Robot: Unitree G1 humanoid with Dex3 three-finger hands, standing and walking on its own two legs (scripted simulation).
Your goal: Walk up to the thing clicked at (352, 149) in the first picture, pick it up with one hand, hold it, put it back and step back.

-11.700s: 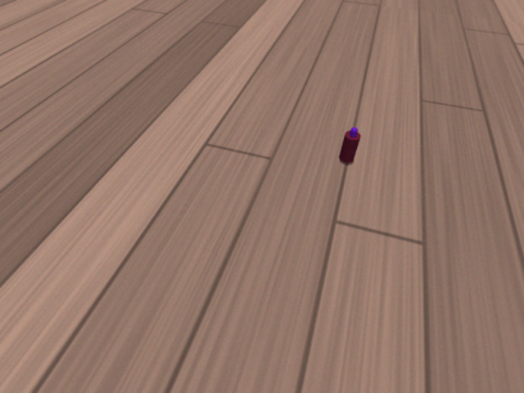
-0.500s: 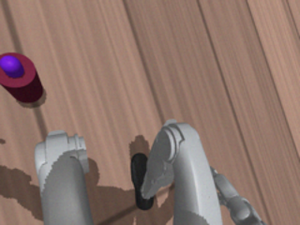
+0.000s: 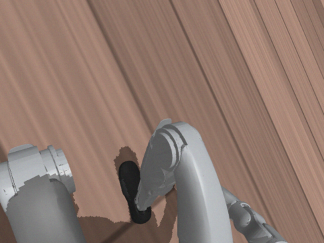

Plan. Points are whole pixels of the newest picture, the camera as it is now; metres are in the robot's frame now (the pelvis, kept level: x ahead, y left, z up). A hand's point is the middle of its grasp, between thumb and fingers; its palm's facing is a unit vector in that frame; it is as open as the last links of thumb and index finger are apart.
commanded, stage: close in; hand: left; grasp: from the side
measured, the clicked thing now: out of the picture +0.47 +0.31 -0.18
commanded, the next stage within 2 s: close in 0.26 s
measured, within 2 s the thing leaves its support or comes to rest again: leaves its support in 1.32 s
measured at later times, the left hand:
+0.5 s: hand out of the picture +0.44 +0.31 -0.17, palm faces +0.37 -0.93 +0.01, open 16.9 cm
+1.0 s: hand out of the picture +0.46 +0.31 -0.16, palm faces +0.40 -0.92 -0.01, open 11.2 cm
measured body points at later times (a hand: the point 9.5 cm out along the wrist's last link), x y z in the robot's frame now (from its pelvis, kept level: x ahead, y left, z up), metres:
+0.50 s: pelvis +0.00 +0.01 +0.00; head +0.23 +0.19 +0.33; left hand +0.41 +0.36 -0.17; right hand +0.16 -0.25 -0.03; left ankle +0.09 +0.12 -0.26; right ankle +0.15 -0.11 -0.26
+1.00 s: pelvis +0.00 +0.01 +0.00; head +0.24 +0.19 +0.33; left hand +0.43 +0.36 -0.16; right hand +0.15 -0.25 -0.03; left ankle +0.09 +0.12 -0.26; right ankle +0.15 -0.11 -0.26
